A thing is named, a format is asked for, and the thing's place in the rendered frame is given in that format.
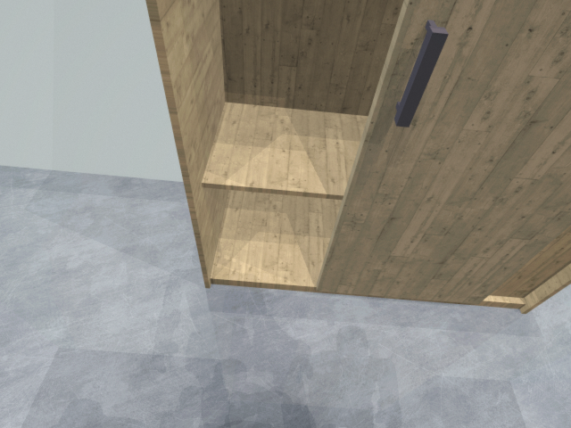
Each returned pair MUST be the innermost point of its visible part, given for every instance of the handle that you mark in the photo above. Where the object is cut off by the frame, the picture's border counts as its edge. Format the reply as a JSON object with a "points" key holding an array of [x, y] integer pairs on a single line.
{"points": [[427, 58]]}

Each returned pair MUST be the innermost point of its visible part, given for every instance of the wardrobe door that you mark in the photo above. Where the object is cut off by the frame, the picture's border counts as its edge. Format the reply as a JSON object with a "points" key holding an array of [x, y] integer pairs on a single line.
{"points": [[543, 266], [451, 207]]}

